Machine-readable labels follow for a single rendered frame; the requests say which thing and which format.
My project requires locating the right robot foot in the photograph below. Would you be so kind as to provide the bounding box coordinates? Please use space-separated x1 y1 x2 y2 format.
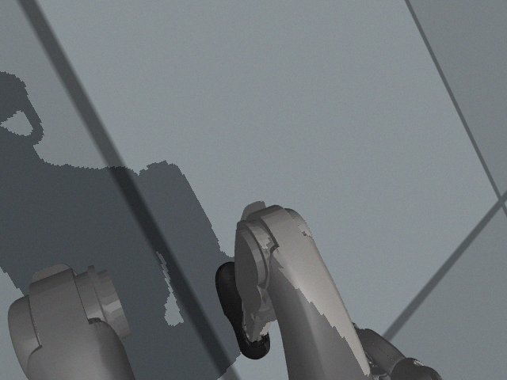
215 262 270 359

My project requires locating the right robot arm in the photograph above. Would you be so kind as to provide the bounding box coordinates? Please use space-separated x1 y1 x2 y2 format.
391 358 443 380

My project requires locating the right robot hand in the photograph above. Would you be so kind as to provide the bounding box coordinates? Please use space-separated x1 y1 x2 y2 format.
353 323 406 380

